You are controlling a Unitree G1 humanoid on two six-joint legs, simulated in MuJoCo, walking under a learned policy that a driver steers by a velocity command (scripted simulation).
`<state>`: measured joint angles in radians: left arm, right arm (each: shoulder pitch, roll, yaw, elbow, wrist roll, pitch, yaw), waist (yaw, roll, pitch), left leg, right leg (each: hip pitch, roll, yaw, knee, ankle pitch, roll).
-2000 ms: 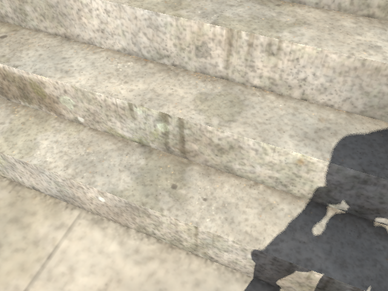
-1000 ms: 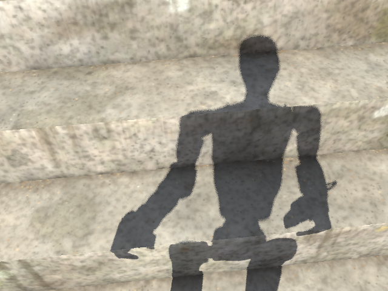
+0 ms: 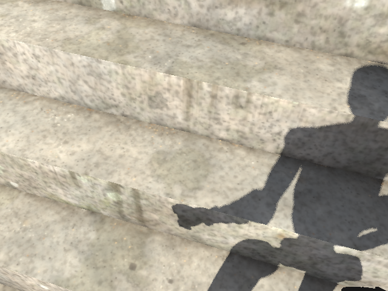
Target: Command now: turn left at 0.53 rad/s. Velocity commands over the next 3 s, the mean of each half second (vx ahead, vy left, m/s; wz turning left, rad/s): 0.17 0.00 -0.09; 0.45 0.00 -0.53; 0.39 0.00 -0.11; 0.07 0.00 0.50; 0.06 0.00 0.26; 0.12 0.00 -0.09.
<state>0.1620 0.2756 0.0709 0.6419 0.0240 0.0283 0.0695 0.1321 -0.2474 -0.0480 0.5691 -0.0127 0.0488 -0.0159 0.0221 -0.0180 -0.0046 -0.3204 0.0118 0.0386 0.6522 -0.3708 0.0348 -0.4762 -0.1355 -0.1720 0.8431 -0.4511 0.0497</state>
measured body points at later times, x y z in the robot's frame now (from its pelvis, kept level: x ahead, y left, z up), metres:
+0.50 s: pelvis -0.01 +0.04 +0.01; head +0.00 +0.03 +0.46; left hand +0.12 +0.28 -0.10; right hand +0.14 -0.23 -0.07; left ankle -0.02 +0.12 -0.71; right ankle -0.06 -0.07 -0.72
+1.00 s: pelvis +0.08 +0.01 +0.01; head +0.10 +0.01 +0.46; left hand +0.38 +0.09 -0.06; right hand +0.02 -0.27 -0.10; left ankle +0.00 +0.12 -0.72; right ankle +0.08 -0.12 -0.65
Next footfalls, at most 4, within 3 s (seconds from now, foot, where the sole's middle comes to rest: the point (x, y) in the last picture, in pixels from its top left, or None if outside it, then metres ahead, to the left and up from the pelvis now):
0.34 right None -0.02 -0.08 -0.76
1.06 right None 0.12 -0.13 -0.76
1.54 left None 0.37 -0.01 -0.55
2.28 right None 0.38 -0.24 -0.55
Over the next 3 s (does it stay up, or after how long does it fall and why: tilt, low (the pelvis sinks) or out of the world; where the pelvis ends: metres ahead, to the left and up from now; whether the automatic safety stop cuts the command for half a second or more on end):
stays up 0.50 -0.05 0.32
